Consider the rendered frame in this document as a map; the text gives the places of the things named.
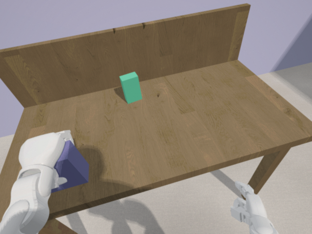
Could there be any table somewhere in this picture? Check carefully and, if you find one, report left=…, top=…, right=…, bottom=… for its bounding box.
left=0, top=3, right=312, bottom=234

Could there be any robot right forearm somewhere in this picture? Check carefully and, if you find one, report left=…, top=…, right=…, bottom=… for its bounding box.
left=249, top=216, right=279, bottom=234

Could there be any robot right hand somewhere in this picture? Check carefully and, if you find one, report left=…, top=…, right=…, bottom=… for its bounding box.
left=231, top=181, right=267, bottom=225

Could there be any robot left hand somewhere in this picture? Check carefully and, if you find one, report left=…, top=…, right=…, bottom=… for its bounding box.
left=19, top=130, right=74, bottom=189

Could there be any sponge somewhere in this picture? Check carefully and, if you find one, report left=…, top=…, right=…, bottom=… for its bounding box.
left=51, top=140, right=89, bottom=193

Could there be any robot left forearm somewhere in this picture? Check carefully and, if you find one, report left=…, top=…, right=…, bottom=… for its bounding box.
left=0, top=164, right=54, bottom=234

